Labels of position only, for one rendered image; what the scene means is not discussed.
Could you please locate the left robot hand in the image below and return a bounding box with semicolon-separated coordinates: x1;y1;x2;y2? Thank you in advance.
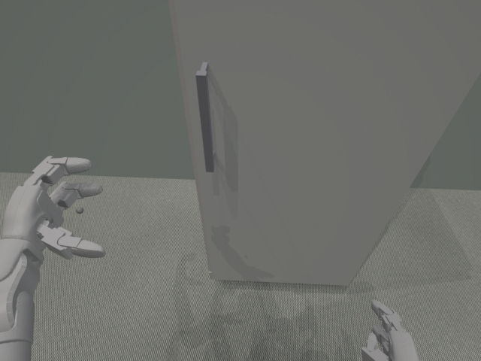
1;156;106;260

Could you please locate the robot left forearm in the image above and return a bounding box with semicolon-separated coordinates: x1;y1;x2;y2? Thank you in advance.
0;238;44;361

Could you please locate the fridge door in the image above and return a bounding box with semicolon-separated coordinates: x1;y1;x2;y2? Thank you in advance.
174;0;481;286

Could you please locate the right robot hand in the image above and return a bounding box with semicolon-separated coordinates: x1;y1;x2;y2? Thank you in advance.
362;299;420;361

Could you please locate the handle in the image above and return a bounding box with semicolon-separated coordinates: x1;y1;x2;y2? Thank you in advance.
196;62;215;172

